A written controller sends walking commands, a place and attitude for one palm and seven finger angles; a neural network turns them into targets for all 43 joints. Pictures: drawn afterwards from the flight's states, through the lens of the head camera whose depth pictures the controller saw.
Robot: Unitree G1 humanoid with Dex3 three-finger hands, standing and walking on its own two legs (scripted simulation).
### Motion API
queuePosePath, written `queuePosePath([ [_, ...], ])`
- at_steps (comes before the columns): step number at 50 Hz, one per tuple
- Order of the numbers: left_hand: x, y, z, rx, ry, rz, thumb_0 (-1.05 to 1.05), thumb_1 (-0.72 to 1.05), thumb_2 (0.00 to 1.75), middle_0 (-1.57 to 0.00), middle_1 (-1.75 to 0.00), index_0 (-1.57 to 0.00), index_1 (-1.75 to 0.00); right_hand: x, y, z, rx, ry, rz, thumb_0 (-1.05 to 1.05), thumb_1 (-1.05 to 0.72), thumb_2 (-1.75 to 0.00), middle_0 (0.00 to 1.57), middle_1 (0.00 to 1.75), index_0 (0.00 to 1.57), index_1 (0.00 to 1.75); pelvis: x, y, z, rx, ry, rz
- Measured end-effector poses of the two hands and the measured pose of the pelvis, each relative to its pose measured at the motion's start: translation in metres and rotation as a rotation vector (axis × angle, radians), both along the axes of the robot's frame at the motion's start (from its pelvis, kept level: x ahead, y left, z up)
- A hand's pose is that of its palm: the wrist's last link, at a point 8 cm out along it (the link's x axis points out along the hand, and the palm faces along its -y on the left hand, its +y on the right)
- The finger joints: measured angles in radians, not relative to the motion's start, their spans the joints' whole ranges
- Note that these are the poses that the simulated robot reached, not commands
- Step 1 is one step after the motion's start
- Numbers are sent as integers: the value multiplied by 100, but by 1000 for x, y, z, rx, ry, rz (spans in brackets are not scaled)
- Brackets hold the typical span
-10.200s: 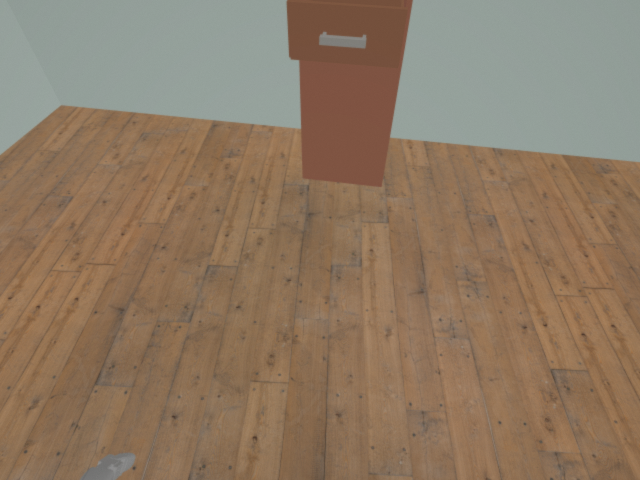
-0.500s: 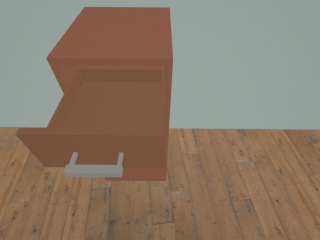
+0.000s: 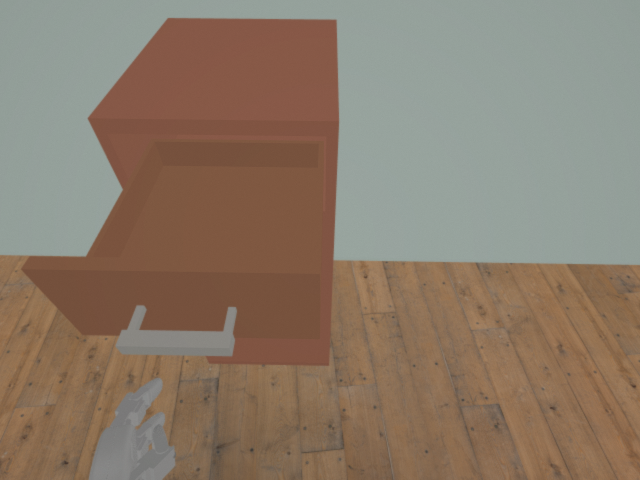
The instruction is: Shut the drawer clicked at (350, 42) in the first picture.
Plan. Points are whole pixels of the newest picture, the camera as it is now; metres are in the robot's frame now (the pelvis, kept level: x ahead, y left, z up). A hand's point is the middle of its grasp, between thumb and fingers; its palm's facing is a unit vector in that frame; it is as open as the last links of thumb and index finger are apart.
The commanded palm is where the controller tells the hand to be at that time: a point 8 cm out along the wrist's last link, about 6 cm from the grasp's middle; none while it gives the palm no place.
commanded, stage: raise the hand and make a fist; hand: left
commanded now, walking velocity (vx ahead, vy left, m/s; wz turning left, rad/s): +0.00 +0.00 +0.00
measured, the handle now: (181, 328) +0.29 +0.20 +0.03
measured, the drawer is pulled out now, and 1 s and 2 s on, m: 0.28 0.27 0.27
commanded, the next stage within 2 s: bring the fist close to the handle in 1.74 s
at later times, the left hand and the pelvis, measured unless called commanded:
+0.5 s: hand (198, 466) +0.14 +0.14 +0.01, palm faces -0.09 -0.99 -0.05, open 4.7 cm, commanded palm +0.10 +0.22 +0.03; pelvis -0.06 -0.04 -0.06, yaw +1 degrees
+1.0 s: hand (145, 456) +0.13 +0.17 +0.09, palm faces +0.05 -1.00 -0.05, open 3.1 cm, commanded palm +0.08 +0.22 +0.09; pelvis -0.03 +0.00 -0.03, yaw +0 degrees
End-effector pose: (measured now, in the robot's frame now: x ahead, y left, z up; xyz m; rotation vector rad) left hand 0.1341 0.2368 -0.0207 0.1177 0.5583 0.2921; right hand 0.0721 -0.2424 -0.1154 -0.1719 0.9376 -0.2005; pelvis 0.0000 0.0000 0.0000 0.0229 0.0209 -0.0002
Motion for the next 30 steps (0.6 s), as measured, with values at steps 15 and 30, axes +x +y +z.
queuePosePath([
  [15,-74,-21,24,15,-571,-161,2,90,90,-50,-62,-47,-61,112,-27,26,-92,-461,218,1,-90,-90,20,30,20,30,-47,-34,-59,-51,127,36],
  [30,0,-30,57,-84,-471,-278,2,89,90,-79,-94,-79,-94,26,-19,-7,37,-296,-10,2,-90,-90,20,30,21,30,-40,-36,-43,-28,78,-12],
])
